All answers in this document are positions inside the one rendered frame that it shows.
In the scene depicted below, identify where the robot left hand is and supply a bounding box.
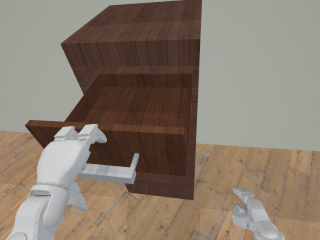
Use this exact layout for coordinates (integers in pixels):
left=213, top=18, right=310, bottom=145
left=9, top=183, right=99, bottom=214
left=37, top=124, right=107, bottom=211

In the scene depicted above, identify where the handle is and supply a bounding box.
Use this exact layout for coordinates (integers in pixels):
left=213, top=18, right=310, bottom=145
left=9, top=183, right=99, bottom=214
left=76, top=153, right=139, bottom=184

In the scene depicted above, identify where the robot right hand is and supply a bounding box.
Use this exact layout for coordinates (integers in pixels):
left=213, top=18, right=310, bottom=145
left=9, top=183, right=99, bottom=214
left=232, top=187, right=270, bottom=232

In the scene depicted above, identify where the right robot forearm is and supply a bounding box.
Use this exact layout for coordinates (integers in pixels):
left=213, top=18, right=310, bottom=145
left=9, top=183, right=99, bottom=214
left=253, top=220, right=285, bottom=240

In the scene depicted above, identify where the drawer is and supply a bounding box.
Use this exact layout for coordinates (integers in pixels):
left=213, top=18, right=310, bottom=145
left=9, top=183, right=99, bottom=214
left=25, top=73, right=193, bottom=177

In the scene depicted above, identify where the cabinet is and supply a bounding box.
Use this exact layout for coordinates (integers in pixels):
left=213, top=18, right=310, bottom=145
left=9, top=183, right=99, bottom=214
left=60, top=0, right=202, bottom=200

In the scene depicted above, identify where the left robot forearm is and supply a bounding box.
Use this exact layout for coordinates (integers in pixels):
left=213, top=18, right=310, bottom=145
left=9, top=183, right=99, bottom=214
left=6, top=183, right=70, bottom=240

